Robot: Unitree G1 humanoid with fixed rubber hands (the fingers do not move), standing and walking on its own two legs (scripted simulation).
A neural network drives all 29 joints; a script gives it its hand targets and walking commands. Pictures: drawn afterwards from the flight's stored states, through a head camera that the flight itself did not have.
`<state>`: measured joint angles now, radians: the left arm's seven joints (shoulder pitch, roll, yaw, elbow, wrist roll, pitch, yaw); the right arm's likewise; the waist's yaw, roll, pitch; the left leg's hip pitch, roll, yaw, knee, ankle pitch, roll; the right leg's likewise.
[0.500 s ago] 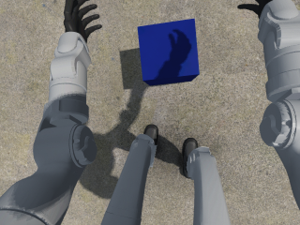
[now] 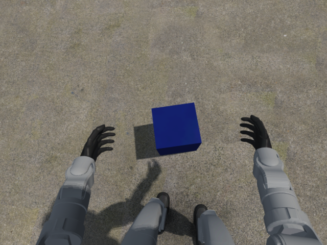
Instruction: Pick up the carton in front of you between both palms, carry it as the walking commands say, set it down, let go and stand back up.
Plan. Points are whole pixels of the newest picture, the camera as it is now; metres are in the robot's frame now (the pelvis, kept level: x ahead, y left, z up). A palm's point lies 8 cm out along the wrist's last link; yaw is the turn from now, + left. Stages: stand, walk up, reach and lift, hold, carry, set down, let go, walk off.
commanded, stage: let go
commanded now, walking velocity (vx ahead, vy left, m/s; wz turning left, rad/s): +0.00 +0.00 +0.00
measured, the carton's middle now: (175, 131) +0.50 +0.06 -0.61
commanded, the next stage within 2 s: stand in 0.90 s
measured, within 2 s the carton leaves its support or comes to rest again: neither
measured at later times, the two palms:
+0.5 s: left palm (93, 197) +0.19 +0.20 -0.03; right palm (324, 217) +0.21 -0.27 -0.03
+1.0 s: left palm (79, 197) +0.19 +0.23 -0.04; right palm (319, 234) +0.18 -0.26 -0.04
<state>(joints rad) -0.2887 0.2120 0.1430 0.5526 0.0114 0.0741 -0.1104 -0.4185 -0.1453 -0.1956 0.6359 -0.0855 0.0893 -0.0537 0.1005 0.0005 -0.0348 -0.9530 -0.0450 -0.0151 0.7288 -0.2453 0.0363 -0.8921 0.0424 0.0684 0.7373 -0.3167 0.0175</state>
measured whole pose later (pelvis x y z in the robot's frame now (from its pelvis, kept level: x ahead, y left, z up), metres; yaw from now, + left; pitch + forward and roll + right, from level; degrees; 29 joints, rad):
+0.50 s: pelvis +0.04 -0.04 +0.04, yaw +2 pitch +1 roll +1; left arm 0.23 0.22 0.03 0.43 -0.01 0.07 -0.08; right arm 0.21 -0.21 -0.05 0.46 -0.01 0.06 0.04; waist 0.01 -0.01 0.04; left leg -0.22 -0.03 -0.05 0.43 -0.22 -0.01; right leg -0.17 0.05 0.04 0.46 -0.31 -0.04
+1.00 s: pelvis +0.04 -0.02 +0.04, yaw +2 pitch +0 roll +1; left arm 0.25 0.26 0.02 0.51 0.05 0.04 0.02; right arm 0.27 -0.22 -0.02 0.59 -0.04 0.01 0.00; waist 0.00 -0.03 -0.02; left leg -0.23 -0.04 -0.03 0.51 -0.28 0.01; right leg -0.17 0.02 0.03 0.52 -0.35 -0.01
